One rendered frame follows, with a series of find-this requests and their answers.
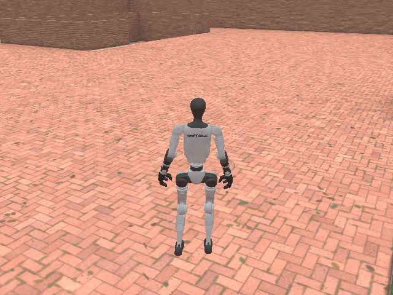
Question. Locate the robot right hand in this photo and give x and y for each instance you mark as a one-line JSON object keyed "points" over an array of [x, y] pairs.
{"points": [[229, 179]]}

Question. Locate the robot right upper arm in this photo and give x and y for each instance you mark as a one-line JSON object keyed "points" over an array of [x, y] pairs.
{"points": [[219, 140]]}

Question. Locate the humanoid robot head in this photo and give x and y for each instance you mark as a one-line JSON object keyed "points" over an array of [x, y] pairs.
{"points": [[198, 107]]}

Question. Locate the robot left thigh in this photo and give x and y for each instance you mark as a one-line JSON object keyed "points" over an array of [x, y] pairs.
{"points": [[182, 186]]}

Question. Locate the robot left forearm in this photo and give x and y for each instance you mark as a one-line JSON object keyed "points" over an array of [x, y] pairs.
{"points": [[166, 164]]}

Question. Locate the robot right forearm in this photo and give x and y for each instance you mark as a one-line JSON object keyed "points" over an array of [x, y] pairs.
{"points": [[225, 166]]}

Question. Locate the robot left upper arm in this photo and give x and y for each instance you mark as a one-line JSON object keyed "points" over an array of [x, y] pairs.
{"points": [[177, 130]]}

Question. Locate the robot left hand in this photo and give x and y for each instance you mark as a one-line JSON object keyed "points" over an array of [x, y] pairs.
{"points": [[162, 177]]}

